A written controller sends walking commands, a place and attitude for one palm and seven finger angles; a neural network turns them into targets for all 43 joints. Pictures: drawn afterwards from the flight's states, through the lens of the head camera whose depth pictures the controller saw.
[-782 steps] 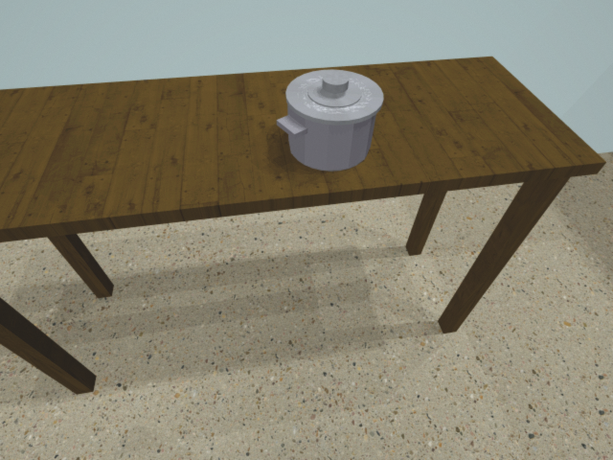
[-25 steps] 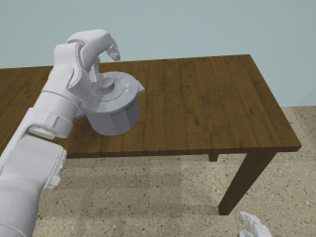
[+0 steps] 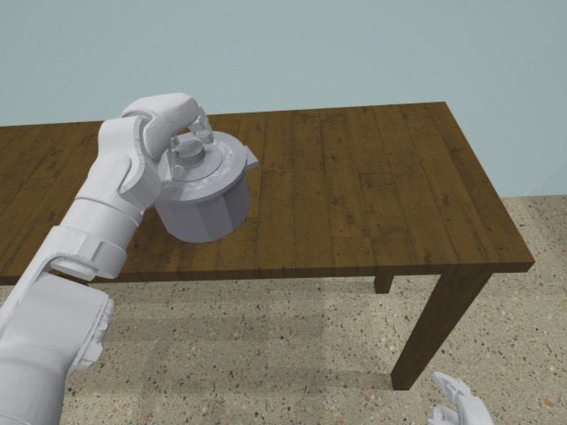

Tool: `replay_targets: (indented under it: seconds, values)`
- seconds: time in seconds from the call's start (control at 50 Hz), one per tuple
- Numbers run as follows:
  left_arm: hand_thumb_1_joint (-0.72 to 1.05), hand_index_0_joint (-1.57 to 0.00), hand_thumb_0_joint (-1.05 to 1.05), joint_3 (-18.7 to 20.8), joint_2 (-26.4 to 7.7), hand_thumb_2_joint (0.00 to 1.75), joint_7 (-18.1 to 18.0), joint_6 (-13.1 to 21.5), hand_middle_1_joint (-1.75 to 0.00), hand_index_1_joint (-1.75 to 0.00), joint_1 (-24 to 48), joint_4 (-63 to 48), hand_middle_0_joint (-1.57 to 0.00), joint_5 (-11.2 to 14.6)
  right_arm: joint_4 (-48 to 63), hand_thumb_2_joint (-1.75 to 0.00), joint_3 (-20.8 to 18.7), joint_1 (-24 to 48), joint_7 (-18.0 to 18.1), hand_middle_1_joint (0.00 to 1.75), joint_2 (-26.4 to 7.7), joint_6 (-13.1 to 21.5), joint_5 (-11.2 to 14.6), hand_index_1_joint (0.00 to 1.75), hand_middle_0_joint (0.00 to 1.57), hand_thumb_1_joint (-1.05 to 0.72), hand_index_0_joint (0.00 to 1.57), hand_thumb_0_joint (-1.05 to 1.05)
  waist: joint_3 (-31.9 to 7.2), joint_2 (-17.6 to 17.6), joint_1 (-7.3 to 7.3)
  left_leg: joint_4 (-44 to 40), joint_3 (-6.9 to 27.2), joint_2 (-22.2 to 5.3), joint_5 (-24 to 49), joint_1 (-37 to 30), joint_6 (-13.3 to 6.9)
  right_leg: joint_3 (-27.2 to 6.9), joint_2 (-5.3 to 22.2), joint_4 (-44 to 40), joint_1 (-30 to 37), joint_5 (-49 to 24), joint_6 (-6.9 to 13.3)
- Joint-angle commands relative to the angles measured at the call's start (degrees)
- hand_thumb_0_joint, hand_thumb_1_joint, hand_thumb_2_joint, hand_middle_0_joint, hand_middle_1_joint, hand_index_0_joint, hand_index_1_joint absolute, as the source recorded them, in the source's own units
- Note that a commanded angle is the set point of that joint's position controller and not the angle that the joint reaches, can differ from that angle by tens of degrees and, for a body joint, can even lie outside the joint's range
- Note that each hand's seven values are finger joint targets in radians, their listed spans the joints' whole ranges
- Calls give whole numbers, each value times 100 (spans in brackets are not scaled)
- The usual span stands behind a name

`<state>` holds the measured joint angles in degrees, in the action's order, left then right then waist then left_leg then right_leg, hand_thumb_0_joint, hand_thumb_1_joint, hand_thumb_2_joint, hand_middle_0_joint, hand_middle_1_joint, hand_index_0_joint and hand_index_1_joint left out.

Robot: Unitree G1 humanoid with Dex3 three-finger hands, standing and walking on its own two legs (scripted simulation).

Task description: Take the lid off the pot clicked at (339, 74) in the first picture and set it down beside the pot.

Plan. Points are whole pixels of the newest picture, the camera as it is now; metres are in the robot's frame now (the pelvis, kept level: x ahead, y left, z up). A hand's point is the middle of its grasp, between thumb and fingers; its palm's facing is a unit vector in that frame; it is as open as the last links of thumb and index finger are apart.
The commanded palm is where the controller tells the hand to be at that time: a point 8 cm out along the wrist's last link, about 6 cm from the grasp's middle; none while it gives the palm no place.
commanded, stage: lower the open fingers around the knob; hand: left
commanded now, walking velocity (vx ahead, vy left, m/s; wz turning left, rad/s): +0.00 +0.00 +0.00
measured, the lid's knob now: (189, 152) +0.48 +0.15 +0.15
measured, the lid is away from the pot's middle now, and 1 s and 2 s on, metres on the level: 0.00 0.00 0.01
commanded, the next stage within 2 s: close the fingers and squeeze the knob in 0.32 s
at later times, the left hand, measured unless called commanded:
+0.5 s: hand (179, 153) +0.45 +0.15 +0.17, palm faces -0.30 -0.08 -0.95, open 10.1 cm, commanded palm +0.43 +0.17 +0.23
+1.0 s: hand (183, 153) +0.45 +0.15 +0.17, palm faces -0.30 -0.07 -0.95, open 8.6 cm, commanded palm +0.43 +0.16 +0.23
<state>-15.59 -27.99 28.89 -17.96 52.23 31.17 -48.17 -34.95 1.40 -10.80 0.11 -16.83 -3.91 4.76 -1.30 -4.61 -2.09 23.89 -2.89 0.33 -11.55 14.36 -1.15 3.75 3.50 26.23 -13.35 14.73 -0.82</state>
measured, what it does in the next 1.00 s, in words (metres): stands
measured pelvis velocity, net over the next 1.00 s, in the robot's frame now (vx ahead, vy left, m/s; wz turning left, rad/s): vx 0.00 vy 0.00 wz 0.00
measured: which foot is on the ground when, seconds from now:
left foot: down 0.00-1.00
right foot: down 0.00-1.00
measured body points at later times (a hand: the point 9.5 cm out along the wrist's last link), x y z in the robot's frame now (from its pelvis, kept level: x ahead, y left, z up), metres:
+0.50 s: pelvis +0.00 +0.00 +0.00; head +0.02 -0.03 +0.45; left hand +0.46 +0.16 +0.23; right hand +0.11 -0.25 -0.13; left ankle +0.01 +0.11 -0.74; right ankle -0.01 -0.13 -0.74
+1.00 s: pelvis +0.00 +0.00 +0.00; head +0.02 -0.03 +0.45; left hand +0.46 +0.15 +0.23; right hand +0.14 -0.24 -0.12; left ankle +0.01 +0.11 -0.74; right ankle -0.01 -0.13 -0.74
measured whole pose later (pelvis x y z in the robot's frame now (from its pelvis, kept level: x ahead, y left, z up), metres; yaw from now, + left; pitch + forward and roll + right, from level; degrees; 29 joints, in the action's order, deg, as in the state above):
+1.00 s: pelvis +0.00 +0.00 +0.00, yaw +0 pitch +3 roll +1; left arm -16.2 -25.7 27.0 -17.3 56.0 39.4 -49.3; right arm -36.2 1.8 -11.5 0.8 -15.9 -3.4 4.1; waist -1.8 -4.4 -2.9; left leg 23.6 -2.9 0.6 -11.6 15.1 -1.4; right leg 3.5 3.7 25.6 -14.0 14.5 -1.1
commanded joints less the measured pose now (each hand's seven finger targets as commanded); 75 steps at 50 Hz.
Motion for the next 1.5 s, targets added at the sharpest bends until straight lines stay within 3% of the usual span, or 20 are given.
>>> replay_targets:
  seconds: [0.0, 0.06, 0.1, 0.14, 0.16, 0.24, 0.36, 0.4, 0.42, 0.56, 0.62, 0.72, 0.8, 0.9, 1.0, 1.1, 1.34, 1.38, 1.44, 1.48]
  values:
    - [-36, -86, 0, 494, -1153, 161, -299, -7, -8, -8, 3195, -593, -86, -185, 681, -90, -214, 422, 71, 30, -561, 234, -10, 30, 20, -90, 20, 0, -1757, 693, -102, -100, 259, 268, 959, -942, -306, -65, -388, -251, 166, -1510, 253]
    - [-36, -86, 0, 627, -1253, 161, -376, 42, -8, -8, 2968, -405, -86, -239, 663, -90, -222, 368, 74, 30, -584, 212, -31, 30, 20, -90, 20, 0, -1997, 593, -50, -72, 242, 258, 1014, -949, -277, -89, -380, -192, 275, -1545, 269]
    - [-36, -86, 0, 331, -875, 161, -367, 49, -8, -8, 3081, -472, -86, -218, 690, -90, -225, 392, 54, 30, -547, 208, -20, 30, 20, -90, 20, 0, -1937, 508, -100, -58, 270, 258, 1105, -993, -276, -57, -378, -182, 163, -1599, 287]
    - [-36, -86, 0, 445, -992, 161, -403, 71, -8, -8, 3147, -612, -86, -123, 693, -90, -247, 380, 56, 30, -601, 203, -47, 30, 20, -90, 20, 0, -2023, 373, -113, -17, 299, 261, 1149, -1070, -300, -65, -371, -211, 206, -1659, 309]
    - [-36, -86, 0, 811, -1438, 161, -437, 82, -8, -8, 3207, -487, -86, -240, 645, -90, -235, 292, 77, 30, -585, 223, -67, 30, 20, -90, 20, 0, -2177, 581, -53, -40, 300, 256, 1158, -1021, -302, -108, -390, -184, 384, -1712, 284]
    - [-36, -86, 0, 525, -1077, 161, -389, 114, -8, -8, 3252, -462, -86, -111, 667, -90, -260, 298, 95, 30, -595, 281, -54, 30, 20, -90, 20, 0, -2070, 569, -106, -42, 306, 263, 1278, -1034, -333, -88, -367, -214, 346, -1871, 283]
    - [-36, -86, 0, 838, -1397, 161, -376, 153, -8, -8, 2917, -435, -86, -212, 671, -90, -276, 214, 70, 30, -606, 318, -86, 30, 20, -90, 20, 0, -2251, 670, -16, -20, 297, 244, 1620, -1074, -333, -116, -381, -151, 533, -2123, 265]
    - [-36, -86, 0, 643, -1202, 161, -344, 108, -8, -8, 2920, -97, -86, -226, 615, -90, -252, 188, 73, 30, -616, 284, -58, 30, 20, -90, 20, 0, -1788, 766, -80, -90, 265, 245, 1367, -881, -317, -62, -395, -212, 314, -1945, 258]
    - [-20, -72, 0, 644, -1215, 119, -337, 105, -26, -26, 2983, -155, -72, -209, 615, -90, -266, 168, 75, 30, -624, 282, -58, 30, 20, -90, 20, 0, -1773, 775, -74, -106, 259, 251, 1240, -882, -324, -67, -393, -241, 306, -1863, 250]
    - [-13, -65, 0, 752, -1275, 118, -363, 168, -54, -54, 2913, -925, -65, -178, 712, -90, -313, 189, 7, 30, -598, 348, -79, 30, 20, -90, 20, 0, -2367, 366, -28, 11, 370, 198, 2057, -1357, -320, -93, -398, -156, 430, -2165, 276]
    - [-9, -64, 0, 574, -1076, 117, -350, 88, -61, -61, 2863, -515, -64, -180, 645, -90, -289, 209, 19, 30, -607, 283, -46, 30, 20, -90, 20, 0, -1847, 629, -83, -78, 322, 215, 1516, -1078, -305, -41, -421, -237, 218, -1873, 273]
    - [-3, -63, 0, 735, -1338, 115, -431, 72, -71, -71, 3260, -557, -63, -262, 593, -90, -266, 234, 70, 30, -603, 300, -63, 30, 20, -90, 20, 0, -2065, 645, -75, -98, 338, 225, 1424, -1146, -307, -66, -421, -212, 298, -1816, 287]
    - [1, -64, 0, 427, -954, 112, -452, 66, -78, -78, 3395, -266, -64, -229, 561, -90, -244, 237, 91, 30, -570, 276, -61, 30, 20, -90, 20, 0, -1894, 625, -124, -145, 319, 239, 1103, -1061, -289, -51, -405, -259, 128, -1571, 287]
    - [8, -65, 0, 637, -1188, 109, -444, 72, -84, -84, 3353, -243, -65, -277, 593, -90, -239, 231, 100, 30, -577, 305, -95, 30, 20, -90, 20, 0, -2236, 605, -63, -52, 308, 259, 1468, -1107, -310, -106, -377, -173, 400, -2008, 289]
    - [14, -68, 0, 362, -876, 104, -383, 60, -89, -89, 3435, -110, -68, -258, 585, -90, -234, 221, 106, 30, -569, 253, -80, 30, 20, -90, 20, 0, -1970, 695, -150, -84, 277, 258, 1323, -1041, -310, -77, -383, -237, 227, -1915, 270]
    - [21, -70, 0, 715, -1268, 98, -403, 63, -93, -93, 3219, 19, -70, -289, 561, -90, -233, 139, 114, 30, -611, 280, -97, 30, 20, -90, 20, 0, -2091, 773, -71, -65, 293, 262, 1485, -989, -324, -95, -393, -197, 419, -2091, 271]
    - [40, -79, 0, 343, -762, 79, -356, 33, -99, -99, 3225, -435, -79, -124, 590, -90, -286, 186, 71, 30, -626, 283, -82, 30, 20, -90, 20, 0, -2106, 530, -137, 5, 327, 246, 1816, -1220, -352, -67, -389, -231, 304, -2242, 289]
    - [43, -80, 0, 780, -1340, 75, -375, 36, -99, -99, 3207, -321, -80, -256, 565, -90, -268, 163, 92, 30, -639, 287, -101, 30, 20, -90, 20, 0, -2165, 746, -69, -34, 280, 254, 1538, -1104, -347, -107, -404, -220, 461, -2171, 260]
    - [39, -81, 0, 438, -897, 84, -349, 43, -96, -99, 3104, -458, -76, -132, 613, -90, -279, 243, 76, 30, -624, 289, -78, 30, 20, -90, 20, 0, -2078, 594, -111, 7, 299, 250, 1731, -1149, -354, -74, -386, -227, 360, -2245, 285]
    - [39, -82, 0, 724, -1266, 87, -361, 25, -95, -99, 2987, -105, -75, -250, 566, -90, -243, 203, 91, 30, -630, 263, -83, 30, 20, -90, 20, 0, -1956, 796, -65, -39, 267, 254, 1515, -965, -332, -81, -406, -215, 401, -2151, 264]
